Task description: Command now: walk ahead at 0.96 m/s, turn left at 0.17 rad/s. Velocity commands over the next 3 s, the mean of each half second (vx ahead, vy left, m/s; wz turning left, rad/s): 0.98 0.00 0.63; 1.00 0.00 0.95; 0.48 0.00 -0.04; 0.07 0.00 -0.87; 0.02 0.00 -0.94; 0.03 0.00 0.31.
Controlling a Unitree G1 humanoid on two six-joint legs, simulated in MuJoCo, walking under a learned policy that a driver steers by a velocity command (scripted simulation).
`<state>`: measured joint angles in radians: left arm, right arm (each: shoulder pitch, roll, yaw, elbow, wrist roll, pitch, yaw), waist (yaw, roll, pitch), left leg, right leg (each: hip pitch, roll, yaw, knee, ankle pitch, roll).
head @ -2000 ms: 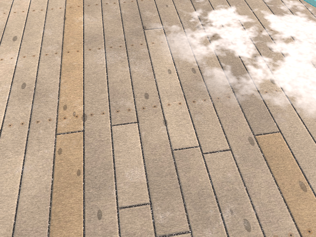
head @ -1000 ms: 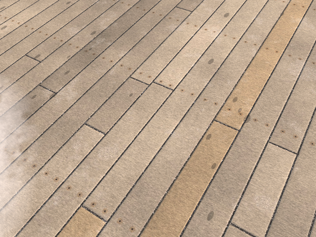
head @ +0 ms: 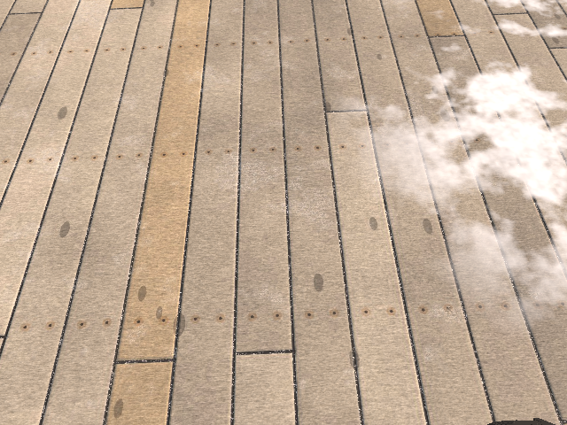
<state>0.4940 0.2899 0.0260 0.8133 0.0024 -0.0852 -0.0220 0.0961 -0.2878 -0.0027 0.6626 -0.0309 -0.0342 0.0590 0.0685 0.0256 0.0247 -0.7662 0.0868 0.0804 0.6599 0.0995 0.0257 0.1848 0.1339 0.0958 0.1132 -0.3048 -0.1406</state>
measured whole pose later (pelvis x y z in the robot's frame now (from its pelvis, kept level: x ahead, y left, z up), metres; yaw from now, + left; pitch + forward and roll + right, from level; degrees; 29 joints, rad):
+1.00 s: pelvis +0.90 +0.20 -0.04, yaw +49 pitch +0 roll -2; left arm 0.51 0.26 0.02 0.88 0.04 -0.05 0.01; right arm 0.02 -0.31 -0.02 0.63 -0.02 -0.02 0.06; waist 0.04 0.04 0.05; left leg -0.55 -0.11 0.14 0.75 -0.22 0.22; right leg 0.06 -0.08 -0.23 1.01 -0.36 0.05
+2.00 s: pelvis +1.22 +0.57 +0.01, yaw +19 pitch +1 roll +1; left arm 0.22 0.36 0.10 0.57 -0.03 0.06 0.02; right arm 0.07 -0.29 -0.07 0.68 -0.02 -0.02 -0.03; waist 0.03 -0.05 0.05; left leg -0.29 -0.06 -0.10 0.44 -0.15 0.00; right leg -0.48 0.19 0.25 0.98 -0.46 0.04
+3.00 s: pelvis +1.30 +0.56 +0.00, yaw +5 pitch +3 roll -1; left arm 0.11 0.31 0.09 0.69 0.01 0.02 0.02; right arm 0.20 -0.32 -0.08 0.63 0.01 0.02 0.02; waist -0.02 -0.04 0.07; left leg -0.36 -0.02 0.04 0.62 -0.31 0.06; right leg -0.41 -0.01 -0.02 1.04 -0.56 0.04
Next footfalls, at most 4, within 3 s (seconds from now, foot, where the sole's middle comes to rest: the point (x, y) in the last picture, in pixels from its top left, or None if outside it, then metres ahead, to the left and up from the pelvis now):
0.12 left None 0.33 0.07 -0.77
0.54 right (353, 310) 0.75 -0.07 -0.77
0.98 left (218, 230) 0.99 0.31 -0.76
1.38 right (167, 148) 1.32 0.53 -0.76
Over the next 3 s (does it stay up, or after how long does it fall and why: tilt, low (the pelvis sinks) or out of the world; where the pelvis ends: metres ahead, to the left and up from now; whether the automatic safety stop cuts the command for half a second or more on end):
stays up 1.30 0.56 0.00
